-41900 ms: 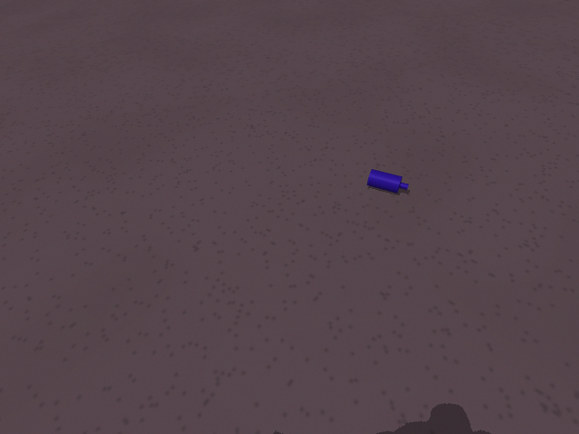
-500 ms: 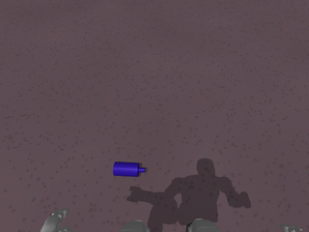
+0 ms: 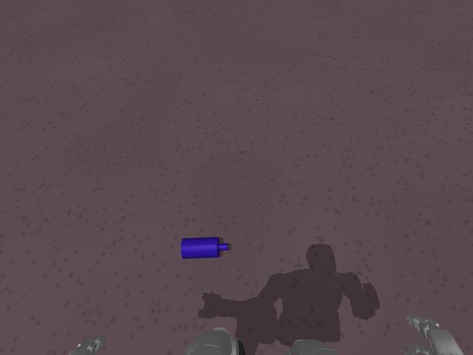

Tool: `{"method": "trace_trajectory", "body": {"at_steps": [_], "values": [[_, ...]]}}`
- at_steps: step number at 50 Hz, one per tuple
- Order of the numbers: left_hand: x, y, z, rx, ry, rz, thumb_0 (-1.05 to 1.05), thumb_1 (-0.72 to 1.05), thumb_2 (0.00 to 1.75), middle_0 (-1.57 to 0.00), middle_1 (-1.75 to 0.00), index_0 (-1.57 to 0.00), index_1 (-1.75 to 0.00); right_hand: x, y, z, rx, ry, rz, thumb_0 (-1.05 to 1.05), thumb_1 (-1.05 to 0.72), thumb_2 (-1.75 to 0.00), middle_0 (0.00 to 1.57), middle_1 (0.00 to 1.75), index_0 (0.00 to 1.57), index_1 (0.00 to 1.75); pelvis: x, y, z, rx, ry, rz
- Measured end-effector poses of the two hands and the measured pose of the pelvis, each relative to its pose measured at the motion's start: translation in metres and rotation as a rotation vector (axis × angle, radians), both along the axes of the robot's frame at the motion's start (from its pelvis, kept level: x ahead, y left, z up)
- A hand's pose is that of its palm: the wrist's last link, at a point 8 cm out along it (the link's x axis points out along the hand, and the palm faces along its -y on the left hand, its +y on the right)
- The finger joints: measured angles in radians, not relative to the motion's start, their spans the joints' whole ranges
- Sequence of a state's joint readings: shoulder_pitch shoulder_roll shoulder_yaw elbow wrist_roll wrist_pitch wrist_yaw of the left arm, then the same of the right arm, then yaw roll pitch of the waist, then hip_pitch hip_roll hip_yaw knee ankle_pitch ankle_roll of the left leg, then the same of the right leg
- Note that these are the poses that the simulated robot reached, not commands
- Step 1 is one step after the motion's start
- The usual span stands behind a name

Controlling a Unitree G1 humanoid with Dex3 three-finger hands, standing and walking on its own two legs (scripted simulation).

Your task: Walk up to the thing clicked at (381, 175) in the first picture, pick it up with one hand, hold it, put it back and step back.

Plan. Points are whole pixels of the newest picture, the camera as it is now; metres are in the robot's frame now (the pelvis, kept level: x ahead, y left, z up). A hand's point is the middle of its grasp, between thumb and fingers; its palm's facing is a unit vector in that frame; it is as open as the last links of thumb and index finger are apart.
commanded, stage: step back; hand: left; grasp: from above
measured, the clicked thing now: (205, 247) +0.54 +0.21 -0.71
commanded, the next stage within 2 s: none
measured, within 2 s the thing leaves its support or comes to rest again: neither
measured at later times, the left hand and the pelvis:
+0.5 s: hand out of the picture -0.04 +0.28 -0.14, palm faces +0.05 -0.94 -0.34, open 7.4 cm; pelvis -0.14 +0.02 +0.01, yaw +4 degrees
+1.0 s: hand out of the picture -0.25 +0.23 -0.11, palm faces -0.01 -0.90 -0.43, open 7.4 cm; pelvis -0.31 -0.04 +0.01, yaw +0 degrees
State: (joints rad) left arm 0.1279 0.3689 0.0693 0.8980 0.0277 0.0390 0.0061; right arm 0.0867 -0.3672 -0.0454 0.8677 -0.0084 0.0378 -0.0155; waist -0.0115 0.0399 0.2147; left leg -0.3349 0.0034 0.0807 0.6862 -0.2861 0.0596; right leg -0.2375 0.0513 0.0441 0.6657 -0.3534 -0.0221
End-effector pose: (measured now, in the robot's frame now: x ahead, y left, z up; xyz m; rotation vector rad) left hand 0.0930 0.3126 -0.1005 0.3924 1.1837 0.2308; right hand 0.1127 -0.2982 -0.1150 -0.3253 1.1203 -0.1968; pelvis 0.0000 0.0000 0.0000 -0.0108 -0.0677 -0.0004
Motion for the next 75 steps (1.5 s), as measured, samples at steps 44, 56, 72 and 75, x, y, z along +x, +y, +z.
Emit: {"method": "trace_trajectory", "body": {"at_steps": [44,56,72,75], "values": [[-0.320,-0.032,0.007,-0.005,0.045,0.019,0.01,0.90,0.90,-0.20,-0.30,-0.20,-0.30,-0.273,-0.056,0.010,-0.059,-0.050,0.000,0.01,-0.90,-0.90,0.20,0.30,0.21,0.30,-0.282,-0.035,-0.001,0.021,0.002,-0.023],[-0.350,-0.042,0.023,0.032,-0.108,0.015,0.01,0.90,0.90,-0.21,-0.30,-0.20,-0.30,-0.406,-0.064,0.003,-0.064,0.168,0.030,0.01,-0.90,-0.90,0.20,0.30,0.21,0.30,-0.356,-0.047,0.005,0.030,0.043,0.069],[-0.483,-0.063,-0.008,-0.072,-0.051,0.059,0.01,0.90,0.90,-0.20,-0.30,-0.20,-0.30,-0.456,-0.070,0.042,-0.116,-0.014,0.099,0.01,-0.90,-0.90,0.20,0.30,0.21,0.30,-0.469,-0.064,0.009,-0.009,0.043,0.046],[-0.518,-0.069,-0.012,-0.048,0.002,0.040,0.01,0.90,0.90,-0.20,-0.30,-0.20,-0.30,-0.462,-0.083,0.039,-0.102,-0.078,0.099,0.01,-0.90,-0.90,0.20,0.30,0.21,0.30,-0.488,-0.075,0.003,0.009,0.038,0.010]]}}
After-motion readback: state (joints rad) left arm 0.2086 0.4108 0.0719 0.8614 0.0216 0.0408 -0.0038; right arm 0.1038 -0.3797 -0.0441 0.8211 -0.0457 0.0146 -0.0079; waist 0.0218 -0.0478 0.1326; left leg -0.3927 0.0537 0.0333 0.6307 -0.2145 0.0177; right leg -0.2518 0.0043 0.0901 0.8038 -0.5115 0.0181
